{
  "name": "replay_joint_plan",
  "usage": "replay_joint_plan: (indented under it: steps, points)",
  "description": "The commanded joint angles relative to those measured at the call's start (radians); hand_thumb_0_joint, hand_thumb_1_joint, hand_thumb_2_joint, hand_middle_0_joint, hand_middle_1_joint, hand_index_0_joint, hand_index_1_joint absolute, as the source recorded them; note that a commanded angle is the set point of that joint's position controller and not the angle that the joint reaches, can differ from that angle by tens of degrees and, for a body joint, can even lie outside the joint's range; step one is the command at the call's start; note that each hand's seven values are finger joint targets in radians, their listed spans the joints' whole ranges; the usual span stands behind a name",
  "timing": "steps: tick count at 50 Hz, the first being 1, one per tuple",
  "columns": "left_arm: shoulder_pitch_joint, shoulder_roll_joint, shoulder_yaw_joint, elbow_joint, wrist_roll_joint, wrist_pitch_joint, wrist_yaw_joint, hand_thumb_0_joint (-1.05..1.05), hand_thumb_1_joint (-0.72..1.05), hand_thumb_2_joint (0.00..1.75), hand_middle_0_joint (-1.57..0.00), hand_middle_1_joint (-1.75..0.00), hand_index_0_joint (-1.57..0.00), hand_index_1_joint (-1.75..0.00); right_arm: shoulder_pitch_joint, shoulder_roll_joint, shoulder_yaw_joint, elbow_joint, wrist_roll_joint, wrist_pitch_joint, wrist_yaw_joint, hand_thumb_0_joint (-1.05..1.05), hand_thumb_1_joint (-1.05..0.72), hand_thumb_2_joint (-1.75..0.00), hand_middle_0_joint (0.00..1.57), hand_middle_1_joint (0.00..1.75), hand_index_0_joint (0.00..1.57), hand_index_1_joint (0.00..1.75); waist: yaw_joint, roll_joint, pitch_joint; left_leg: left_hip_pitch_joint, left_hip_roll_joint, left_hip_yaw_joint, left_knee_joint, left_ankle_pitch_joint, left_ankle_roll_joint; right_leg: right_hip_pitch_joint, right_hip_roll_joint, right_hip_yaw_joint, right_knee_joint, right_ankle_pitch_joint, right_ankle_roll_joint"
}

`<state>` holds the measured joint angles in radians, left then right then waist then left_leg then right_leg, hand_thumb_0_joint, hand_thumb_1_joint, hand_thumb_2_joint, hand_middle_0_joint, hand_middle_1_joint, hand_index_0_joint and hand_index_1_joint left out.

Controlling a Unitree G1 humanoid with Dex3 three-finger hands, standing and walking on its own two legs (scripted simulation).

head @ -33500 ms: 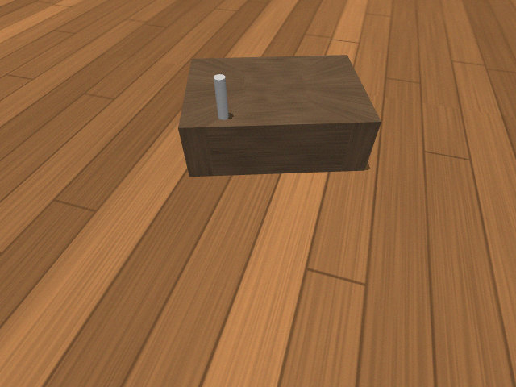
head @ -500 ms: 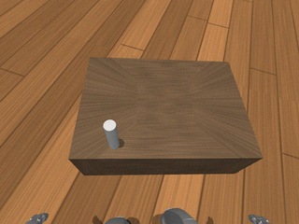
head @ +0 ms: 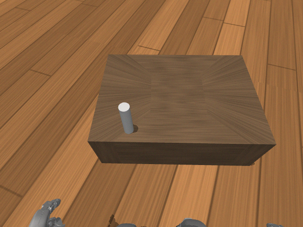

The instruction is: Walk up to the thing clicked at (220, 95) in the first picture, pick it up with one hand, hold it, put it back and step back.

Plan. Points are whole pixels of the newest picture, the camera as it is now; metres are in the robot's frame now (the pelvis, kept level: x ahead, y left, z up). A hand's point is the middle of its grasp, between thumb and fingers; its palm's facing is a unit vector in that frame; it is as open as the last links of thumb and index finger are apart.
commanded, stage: step back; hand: left
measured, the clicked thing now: (126, 119) +0.62 +0.15 -0.32
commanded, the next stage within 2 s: none
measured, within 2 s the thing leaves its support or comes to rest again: neither
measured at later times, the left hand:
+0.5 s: hand out of the picture -0.07 +0.24 -0.14, palm faces -0.07 -0.91 -0.40, open 7.4 cm
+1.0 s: hand out of the picture -0.20 +0.24 -0.14, palm faces +0.03 -0.93 -0.36, open 7.4 cm
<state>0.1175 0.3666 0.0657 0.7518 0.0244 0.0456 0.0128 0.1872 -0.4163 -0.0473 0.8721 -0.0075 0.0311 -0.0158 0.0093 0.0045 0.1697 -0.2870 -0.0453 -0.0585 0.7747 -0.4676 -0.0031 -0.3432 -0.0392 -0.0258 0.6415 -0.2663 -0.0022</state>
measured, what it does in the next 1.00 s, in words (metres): walks backwards: left foot, then right foot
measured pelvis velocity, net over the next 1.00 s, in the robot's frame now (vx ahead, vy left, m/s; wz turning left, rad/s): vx -0.31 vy -0.03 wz -0.01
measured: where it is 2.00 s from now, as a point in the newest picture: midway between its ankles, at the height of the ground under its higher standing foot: outside the picture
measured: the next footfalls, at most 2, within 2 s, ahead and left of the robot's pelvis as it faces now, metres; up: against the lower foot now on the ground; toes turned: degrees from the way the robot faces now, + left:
left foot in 0.02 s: +0.02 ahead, +0.12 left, +0.00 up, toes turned -2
right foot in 0.44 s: -0.14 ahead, -0.15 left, +0.00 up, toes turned -3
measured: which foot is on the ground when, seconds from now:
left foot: up 0.00-0.00, down 0.02-0.46, up 0.48-0.78, down 0.80-1.00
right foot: down 0.00-0.04, up 0.06-0.42, down 0.44-0.82, up 0.84-1.00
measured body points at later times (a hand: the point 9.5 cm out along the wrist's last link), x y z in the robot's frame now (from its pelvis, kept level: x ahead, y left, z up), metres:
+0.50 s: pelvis -0.16 -0.03 -0.01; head -0.11 -0.04 +0.44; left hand -0.07 +0.29 -0.12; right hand -0.04 -0.36 -0.12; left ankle -0.04 +0.11 -0.71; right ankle -0.18 -0.15 -0.72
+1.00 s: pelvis -0.31 -0.03 +0.00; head -0.27 -0.01 +0.45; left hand -0.20 +0.29 -0.12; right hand -0.20 -0.34 -0.10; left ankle -0.26 +0.08 -0.72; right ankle -0.34 -0.17 -0.64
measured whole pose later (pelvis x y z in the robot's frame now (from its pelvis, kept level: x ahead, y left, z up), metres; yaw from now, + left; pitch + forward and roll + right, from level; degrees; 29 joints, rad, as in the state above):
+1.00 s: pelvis -0.31 -0.03 +0.00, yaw +0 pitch -3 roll -1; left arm 0.14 0.39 0.08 0.81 0.00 0.08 0.02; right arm 0.14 -0.36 -0.03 0.86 -0.03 0.03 -0.01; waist 0.02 -0.04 0.15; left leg -0.31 0.00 0.00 0.61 -0.25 0.03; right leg -0.46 0.09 0.12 1.22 -0.52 0.00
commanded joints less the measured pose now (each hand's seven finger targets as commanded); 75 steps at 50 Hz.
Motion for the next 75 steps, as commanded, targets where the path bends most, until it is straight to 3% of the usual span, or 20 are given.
replay_joint_plan:
  steps: [1,2,4,7,18,21,23,24,27,36,40,42,43,52,57,59,60,64,70,75]
  points:
    - [0.012,0.215,0.054,-0.081,-0.01,0.004,0.003,0.0,0.9,0.9,-0.2,-0.3,-0.2,-0.3,0.08,-0.188,-0.073,-0.06,-0.024,-0.041,-0.012,0.0,-0.9,-0.9,0.2,0.3,0.2,0.3,-0.012,-0.062,-0.239,0.129,0.104,-0.068,-0.388,0.336,0.048,0.074,-0.103,0.172,0.04,0.213,-0.093]
    - [0.018,0.173,0.047,-0.092,-0.016,0.004,0.001,0.0,0.9,0.9,-0.2,-0.3,-0.2,-0.3,0.058,-0.284,-0.093,-0.076,-0.037,-0.044,-0.009,0.0,-0.9,-0.9,0.2,0.3,0.2,0.3,-0.008,0.167,-0.229,0.172,0.331,-0.384,-0.427,0.46,0.144,-0.116,0.059,0.096,0.214,-0.103,-0.034]
    - [-0.062,0.223,0.075,-0.072,-0.005,0.009,0.021,0.0,0.9,0.9,-0.2,-0.3,-0.2,-0.3,0.007,-0.327,-0.102,-0.085,-0.028,-0.044,-0.007,0.0,-0.9,-0.9,0.2,0.3,0.2,0.3,-0.048,0.139,-0.18,-0.019,0.445,-0.45,-0.439,0.583,0.295,-0.09,0.136,0.237,0.559,-0.374,-0.022]
    - [0.051,0.211,0.078,-0.025,-0.023,0.007,0.017,0.0,0.9,0.9,-0.2,-0.3,-0.2,-0.3,-0.091,-0.223,-0.065,-0.106,-0.024,-0.044,-0.021,0.0,-0.9,-0.9,0.2,0.3,0.2,0.3,0.027,0.113,-0.153,0.045,0.322,-0.205,-0.359,0.694,0.229,-0.154,0.134,0.236,0.677,-0.254,-0.012]
    - [0.123,0.195,0.072,0.012,-0.008,-0.003,-0.009,0.0,0.9,0.9,-0.2,-0.3,-0.2,-0.3,-0.046,-0.253,-0.08,-0.137,-0.028,-0.019,-0.015,0.0,-0.9,-0.9,0.2,0.3,0.2,0.3,-0.025,0.212,-0.263,0.148,0.304,-0.146,-0.323,0.496,0.221,0.032,0.057,0.058,0.117,-0.216,0.016]
    - [0.255,0.2,0.08,0.084,0.006,-0.012,-0.013,0.0,0.9,0.9,-0.2,-0.3,-0.2,-0.3,-0.103,-0.243,-0.073,-0.144,-0.012,0.0,-0.011,0.0,-0.9,-0.9,0.2,0.3,0.2,0.3,0.043,0.179,-0.267,-0.033,0.245,-0.102,-0.217,0.353,0.131,0.227,0.033,0.04,-0.221,-0.024,-0.034]
    - [0.136,0.393,0.126,0.02,0.019,-0.013,-0.016,0.0,0.9,0.9,-0.2,-0.3,-0.2,-0.3,-0.12,-0.143,-0.052,-0.179,0.002,-0.003,-0.025,0.0,-0.9,-0.9,0.2,0.3,0.2,0.3,0.055,-0.29,-0.143,-0.281,-0.057,0.003,0.158,-0.115,0.0,0.033,-0.321,0.526,-0.369,-0.118,-0.229]
    - [0.088,0.407,0.122,-0.012,0.021,-0.017,-0.011,0.0,0.9,0.9,-0.2,-0.3,-0.2,-0.3,-0.133,-0.182,-0.069,-0.166,-0.002,-0.002,-0.034,0.0,-0.9,-0.9,0.2,0.3,0.2,0.3,0.065,-0.273,-0.087,-0.235,-0.018,-0.094,0.331,-0.161,-0.012,-0.115,-0.404,0.606,-0.392,-0.061,-0.31]
    - [-0.064,0.266,0.081,-0.035,0.019,-0.027,0.005,0.0,0.9,0.9,-0.2,-0.3,-0.2,-0.3,-0.02,-0.167,-0.055,-0.1,0.01,-0.01,-0.026,0.0,-0.9,-0.9,0.2,0.3,0.2,0.3,-0.042,-0.152,-0.096,-0.202,-0.073,-0.1,0.433,0.003,0.0,-0.038,-0.188,0.231,-0.233,0.256,-0.179]
    - [0.086,0.255,0.076,-0.049,0.005,-0.013,0.031,0.0,0.9,0.9,-0.2,-0.3,-0.2,-0.3,-0.005,-0.133,-0.042,-0.104,-0.014,-0.024,-0.022,0.0,-0.9,-0.9,0.2,0.3,0.2,0.3,0.056,-0.206,-0.22,-0.178,0.002,0.02,0.01,-0.059,-0.012,0.336,-0.236,0.235,-0.074,0.607,-0.209]
    - [0.006,0.225,0.05,-0.077,-0.006,0.004,0.016,0.0,0.9,0.9,-0.2,-0.3,-0.2,-0.3,0.098,-0.183,-0.071,-0.054,-0.024,-0.029,-0.019,0.0,-0.9,-0.9,0.2,0.3,0.2,0.3,-0.012,-0.085,-0.254,0.115,0.096,-0.039,-0.359,0.34,0.057,0.077,-0.153,0.171,0.058,0.274,-0.094]
    - [-0.067,0.225,0.065,-0.084,-0.016,0.008,0.026,0.0,0.9,0.9,-0.2,-0.3,-0.2,-0.3,0.022,-0.363,-0.1,-0.089,-0.023,-0.023,-0.009,0.0,-0.9,-0.9,0.2,0.3,0.2,0.3,-0.057,0.236,-0.197,-0.047,0.474,-0.492,-0.456,0.537,0.319,-0.073,0.088,0.089,0.453,-0.405,-0.01]
    - [-0.056,0.239,0.071,-0.063,-0.006,0.013,0.029,0.0,0.9,0.9,-0.2,-0.3,-0.2,-0.3,-0.02,-0.335,-0.1,-0.091,-0.028,-0.028,-0.012,0.0,-0.9,-0.9,0.2,0.3,0.2,0.3,-0.036,0.158,-0.168,-0.101,0.468,-0.461,-0.446,0.529,0.333,-0.059,0.097,0.19,0.597,-0.39,-0.012]
    - [0.056,0.192,0.053,0.004,-0.007,-0.006,0.007,0.0,0.9,0.9,-0.2,-0.3,-0.2,-0.3,-0.054,-0.208,-0.063,-0.105,-0.03,-0.012,-0.013,0.0,-0.9,-0.9,0.2,0.3,0.2,0.3,-0.024,0.184,-0.206,0.202,0.314,-0.157,-0.32,0.61,0.255,-0.11,0.07,0.109,0.314,-0.277,0.044]
    - [0.229,0.195,0.057,0.132,-0.002,-0.031,-0.002,0.0,0.9,0.9,-0.2,-0.3,-0.2,-0.3,-0.118,-0.252,-0.071,-0.109,-0.022,0.018,0.0,0.0,-0.9,-0.9,0.2,0.3,0.2,0.3,0.038,0.199,-0.274,0.011,0.258,-0.098,-0.275,0.22,0.163,0.211,0.068,-0.021,-0.198,-0.079,-0.025]
    - [0.221,0.323,0.097,0.124,0.031,-0.042,0.003,0.0,0.9,0.9,-0.2,-0.3,-0.2,-0.3,-0.103,-0.115,-0.035,-0.132,-0.015,0.013,0.003,0.0,-0.9,-0.9,0.2,0.3,0.2,0.3,0.048,-0.201,-0.17,-0.375,0.021,0.006,0.032,-0.078,0.03,0.237,-0.193,0.443,-0.331,-0.327,-0.118]
    - [0.129,0.429,0.111,0.074,0.033,-0.038,0.006,0.0,0.9,0.9,-0.2,-0.3,-0.2,-0.3,-0.177,-0.148,-0.056,-0.147,-0.019,0.018,-0.015,0.0,-0.9,-0.9,0.2,0.3,0.2,0.3,0.103,-0.269,-0.106,-0.284,-0.013,-0.109,0.222,-0.145,-0.009,-0.095,-0.412,0.654,-0.444,-0.423,-0.283]
    - [-0.03,0.28,0.079,0.042,0.024,-0.064,0.015,0.0,0.9,0.9,-0.2,-0.3,-0.2,-0.3,-0.049,-0.18,-0.061,-0.058,-0.008,0.0,-0.005,0.0,-0.9,-0.9,0.2,0.3,0.2,0.3,-0.019,-0.1,-0.093,-0.242,-0.03,-0.099,0.367,0.049,-0.014,-0.009,-0.203,0.267,-0.269,-0.071,-0.173]
    - [0.085,0.316,0.091,0.081,0.029,-0.075,0.004,0.0,0.9,0.9,-0.2,-0.3,-0.2,-0.3,-0.088,-0.179,-0.062,-0.039,-0.035,-0.022,0.022,0.0,-0.9,-0.9,0.2,0.3,0.2,0.3,0.072,-0.211,-0.082,-0.23,0.051,-0.013,0.025,-0.043,-0.03,0.14,-0.237,0.327,-0.319,-0.461,-0.189]
    - [0.071,0.217,0.043,0.088,0.017,-0.05,-0.009,0.0,0.9,0.9,-0.2,-0.3,-0.2,-0.3,0.103,-0.188,-0.082,0.082,-0.038,-0.059,0.017,0.0,-0.9,-0.9,0.2,0.3,0.2,0.3,-0.025,0.004,-0.16,0.284,0.052,-0.031,-0.396,0.024,0.032,-0.139,-0.119,0.111,-0.026,-0.313,-0.1]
